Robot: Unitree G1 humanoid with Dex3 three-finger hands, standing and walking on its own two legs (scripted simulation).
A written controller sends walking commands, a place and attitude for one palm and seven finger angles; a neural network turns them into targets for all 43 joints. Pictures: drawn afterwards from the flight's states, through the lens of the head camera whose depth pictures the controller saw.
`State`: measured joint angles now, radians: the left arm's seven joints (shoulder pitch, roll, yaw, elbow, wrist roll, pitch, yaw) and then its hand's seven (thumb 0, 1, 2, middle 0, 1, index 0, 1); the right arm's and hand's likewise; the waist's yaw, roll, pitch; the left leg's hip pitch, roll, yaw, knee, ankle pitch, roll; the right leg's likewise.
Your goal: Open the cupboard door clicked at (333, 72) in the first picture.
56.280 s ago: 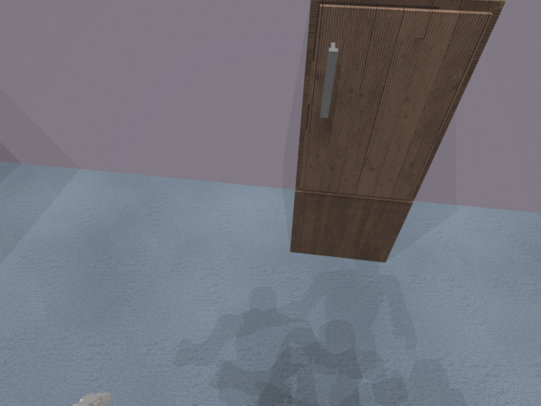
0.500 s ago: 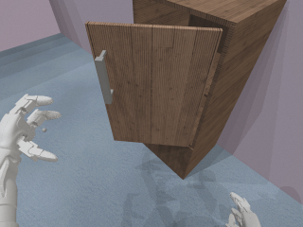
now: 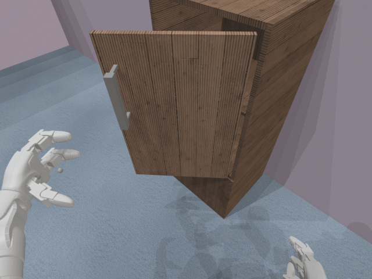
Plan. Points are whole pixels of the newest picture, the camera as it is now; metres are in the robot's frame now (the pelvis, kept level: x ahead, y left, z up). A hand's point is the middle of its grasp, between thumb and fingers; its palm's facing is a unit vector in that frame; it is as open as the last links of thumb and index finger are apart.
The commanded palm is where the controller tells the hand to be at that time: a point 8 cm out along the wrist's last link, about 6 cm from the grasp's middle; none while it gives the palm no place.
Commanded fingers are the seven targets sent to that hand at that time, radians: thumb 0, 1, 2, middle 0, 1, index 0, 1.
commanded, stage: move the hooked fingers beside the handle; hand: left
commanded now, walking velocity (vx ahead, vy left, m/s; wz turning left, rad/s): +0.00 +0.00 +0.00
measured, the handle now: (120, 99) +0.54 +0.22 +0.09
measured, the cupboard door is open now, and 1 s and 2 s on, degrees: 40 40 40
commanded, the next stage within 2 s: none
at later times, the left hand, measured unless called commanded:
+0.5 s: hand (78, 148) +0.35 +0.26 +0.11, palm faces +0.02 -1.00 -0.03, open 14.0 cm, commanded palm +0.32 +0.31 +0.11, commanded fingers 0.00 -0.50 0.30 -0.30 -1.20 -0.30 -1.20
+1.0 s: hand (85, 129) +0.41 +0.26 +0.11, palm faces +0.01 -1.00 -0.02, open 14.0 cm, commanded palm +0.38 +0.32 +0.11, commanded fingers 0.00 -0.50 0.30 -0.30 -1.20 -0.30 -1.20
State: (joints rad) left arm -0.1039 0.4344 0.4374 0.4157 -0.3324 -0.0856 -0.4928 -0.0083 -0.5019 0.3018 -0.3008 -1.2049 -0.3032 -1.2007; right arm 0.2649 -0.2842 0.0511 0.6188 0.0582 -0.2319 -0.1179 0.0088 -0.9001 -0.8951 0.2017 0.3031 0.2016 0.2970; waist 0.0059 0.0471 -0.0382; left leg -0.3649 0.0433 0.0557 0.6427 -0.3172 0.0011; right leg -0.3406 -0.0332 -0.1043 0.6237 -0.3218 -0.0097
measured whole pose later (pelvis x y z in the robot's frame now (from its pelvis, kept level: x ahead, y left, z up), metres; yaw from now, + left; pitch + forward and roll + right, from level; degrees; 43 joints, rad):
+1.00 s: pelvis +0.00 +0.01 -0.01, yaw -1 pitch +8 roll -1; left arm -0.55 0.51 0.44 0.86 -0.22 -0.22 -0.45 -0.01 -0.50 0.30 -0.30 -1.20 -0.30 -1.20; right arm 0.32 -0.30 0.04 0.64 0.04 -0.12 -0.09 0.01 -0.90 -0.89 0.20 0.30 0.20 0.30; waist -0.06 0.01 -0.04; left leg -0.50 0.04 0.07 0.70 -0.34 0.01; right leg -0.47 -0.03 -0.09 0.66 -0.33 0.00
